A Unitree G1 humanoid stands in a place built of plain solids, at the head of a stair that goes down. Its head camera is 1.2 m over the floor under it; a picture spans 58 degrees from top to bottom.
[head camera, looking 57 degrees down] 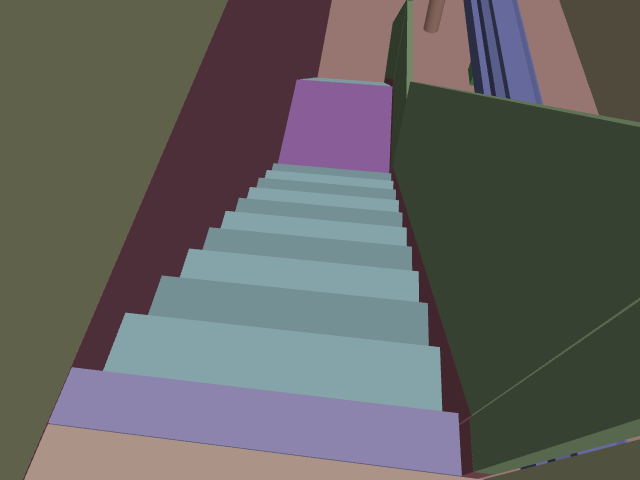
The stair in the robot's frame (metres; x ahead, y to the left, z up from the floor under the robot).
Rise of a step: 0.17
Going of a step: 0.24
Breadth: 1.06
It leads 7 degrees to the right of straight ahead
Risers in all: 11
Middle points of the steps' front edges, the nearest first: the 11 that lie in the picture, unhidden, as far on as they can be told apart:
0.30 0.16 0.00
0.54 0.14 -0.17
0.77 0.11 -0.34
1.00 0.08 -0.51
1.24 0.05 -0.68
1.47 0.03 -0.85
1.71 0.00 -1.02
1.94 -0.03 -1.18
2.18 -0.05 -1.35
2.41 -0.08 -1.52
2.65 -0.11 -1.69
